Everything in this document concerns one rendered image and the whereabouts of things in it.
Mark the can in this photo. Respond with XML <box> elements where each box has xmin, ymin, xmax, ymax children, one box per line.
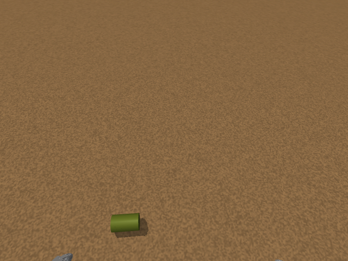
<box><xmin>110</xmin><ymin>213</ymin><xmax>140</xmax><ymax>233</ymax></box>

